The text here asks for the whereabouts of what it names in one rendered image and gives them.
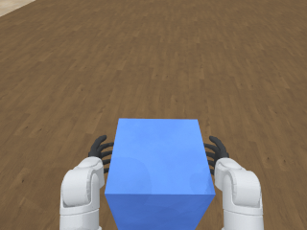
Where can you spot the right robot forearm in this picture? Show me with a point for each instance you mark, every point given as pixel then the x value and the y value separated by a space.
pixel 242 196

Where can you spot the left robot forearm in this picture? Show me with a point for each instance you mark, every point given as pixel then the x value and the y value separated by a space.
pixel 80 196

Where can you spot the right robot hand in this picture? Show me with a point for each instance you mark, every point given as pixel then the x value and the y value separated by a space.
pixel 219 149

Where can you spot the left robot hand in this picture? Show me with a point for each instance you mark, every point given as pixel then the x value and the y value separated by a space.
pixel 97 147

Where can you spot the carton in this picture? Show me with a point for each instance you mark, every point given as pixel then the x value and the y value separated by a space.
pixel 158 177

